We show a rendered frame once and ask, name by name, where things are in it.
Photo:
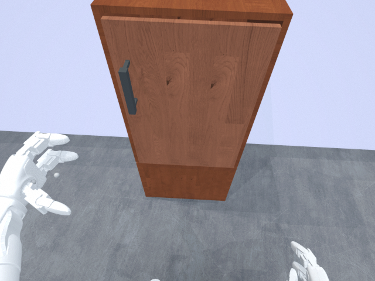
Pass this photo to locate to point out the robot right hand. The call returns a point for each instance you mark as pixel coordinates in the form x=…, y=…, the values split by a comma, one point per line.
x=309, y=270

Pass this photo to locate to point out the cupboard door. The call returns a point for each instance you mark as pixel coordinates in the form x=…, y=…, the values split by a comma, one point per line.
x=196, y=81

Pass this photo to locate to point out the handle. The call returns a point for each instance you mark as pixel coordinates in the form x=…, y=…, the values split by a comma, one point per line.
x=127, y=88

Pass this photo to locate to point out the robot left hand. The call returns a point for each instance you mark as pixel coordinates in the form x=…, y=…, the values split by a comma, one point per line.
x=20, y=169

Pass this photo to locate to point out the left robot forearm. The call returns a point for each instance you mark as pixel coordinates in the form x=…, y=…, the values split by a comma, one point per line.
x=12, y=213

